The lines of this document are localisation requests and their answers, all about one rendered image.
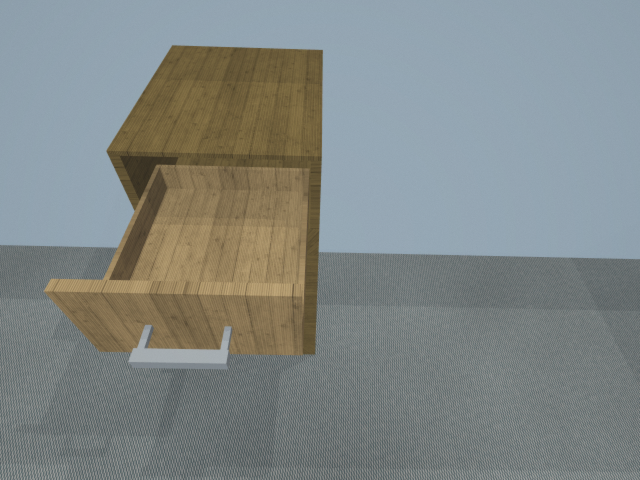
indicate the drawer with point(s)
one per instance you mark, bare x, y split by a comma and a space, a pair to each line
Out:
207, 247

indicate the handle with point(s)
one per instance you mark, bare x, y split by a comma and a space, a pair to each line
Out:
144, 357

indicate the cabinet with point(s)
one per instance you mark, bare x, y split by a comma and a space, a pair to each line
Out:
231, 106

